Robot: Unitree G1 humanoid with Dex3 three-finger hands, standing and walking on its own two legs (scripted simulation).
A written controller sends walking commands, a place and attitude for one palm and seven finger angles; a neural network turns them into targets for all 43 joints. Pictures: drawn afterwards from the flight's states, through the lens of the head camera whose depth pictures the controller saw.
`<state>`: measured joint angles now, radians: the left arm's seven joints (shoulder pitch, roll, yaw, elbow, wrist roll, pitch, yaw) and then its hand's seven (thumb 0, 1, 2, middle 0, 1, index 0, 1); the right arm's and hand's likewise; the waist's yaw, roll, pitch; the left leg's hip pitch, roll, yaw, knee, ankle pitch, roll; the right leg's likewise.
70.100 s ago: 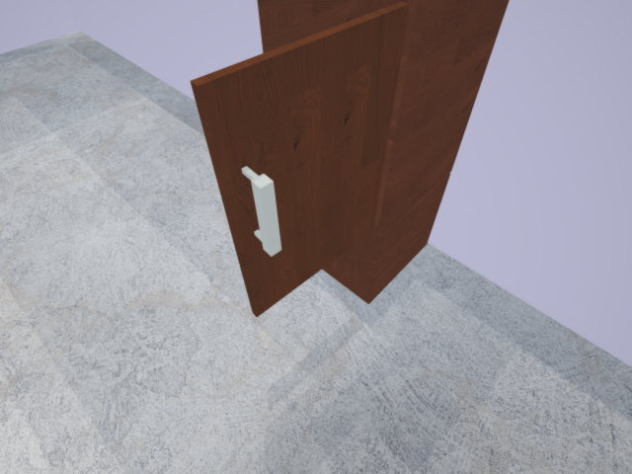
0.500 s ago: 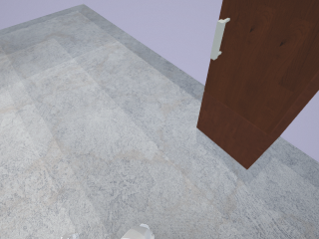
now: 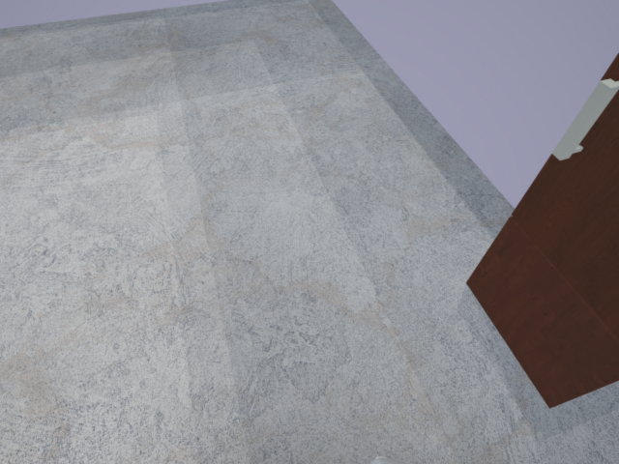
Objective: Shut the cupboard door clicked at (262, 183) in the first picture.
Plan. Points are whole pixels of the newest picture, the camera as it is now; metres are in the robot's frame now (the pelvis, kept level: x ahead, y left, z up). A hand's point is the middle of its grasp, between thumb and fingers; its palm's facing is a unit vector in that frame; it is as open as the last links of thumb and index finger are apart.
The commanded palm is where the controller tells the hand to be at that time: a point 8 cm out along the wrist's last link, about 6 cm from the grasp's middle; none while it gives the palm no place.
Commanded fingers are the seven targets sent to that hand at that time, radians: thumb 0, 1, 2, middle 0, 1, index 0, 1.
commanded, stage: walk to a spot facing it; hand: left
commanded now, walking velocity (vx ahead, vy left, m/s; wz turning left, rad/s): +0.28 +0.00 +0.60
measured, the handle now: (591, 120) +0.74 -0.51 +0.02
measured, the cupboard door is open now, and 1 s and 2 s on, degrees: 1 1 1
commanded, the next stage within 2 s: turn to face it in 0.70 s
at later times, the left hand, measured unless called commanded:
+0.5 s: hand out of the picture -0.01 +0.18 -0.18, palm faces +0.44 -0.88 -0.18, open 7.4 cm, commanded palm none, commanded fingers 0.00 0.90 0.90 -0.20 -0.30 -0.20 -0.30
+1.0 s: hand (149, 336) +0.32 +0.30 -0.14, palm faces +0.42 -0.88 -0.23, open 7.4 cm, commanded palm none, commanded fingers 0.00 0.90 0.90 -0.20 -0.30 -0.20 -0.30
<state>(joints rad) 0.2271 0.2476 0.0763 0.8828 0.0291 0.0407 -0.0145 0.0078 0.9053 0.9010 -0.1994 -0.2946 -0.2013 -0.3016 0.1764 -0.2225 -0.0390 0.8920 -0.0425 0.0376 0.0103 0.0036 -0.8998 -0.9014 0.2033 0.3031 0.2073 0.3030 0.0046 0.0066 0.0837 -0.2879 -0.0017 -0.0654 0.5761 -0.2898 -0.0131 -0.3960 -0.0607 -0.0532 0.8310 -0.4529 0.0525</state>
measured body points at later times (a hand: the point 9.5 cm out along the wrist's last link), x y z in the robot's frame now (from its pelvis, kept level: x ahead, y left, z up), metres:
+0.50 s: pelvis +0.11 +0.04 -0.01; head +0.15 +0.07 +0.43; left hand -0.03 +0.23 -0.16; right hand +0.33 -0.13 -0.14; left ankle +0.15 +0.15 -0.73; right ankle +0.03 -0.12 -0.72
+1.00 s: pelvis +0.28 +0.08 +0.00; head +0.31 +0.07 +0.44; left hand +0.29 +0.34 -0.13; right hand +0.36 -0.14 -0.17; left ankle +0.16 +0.15 -0.71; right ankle +0.39 +0.02 -0.73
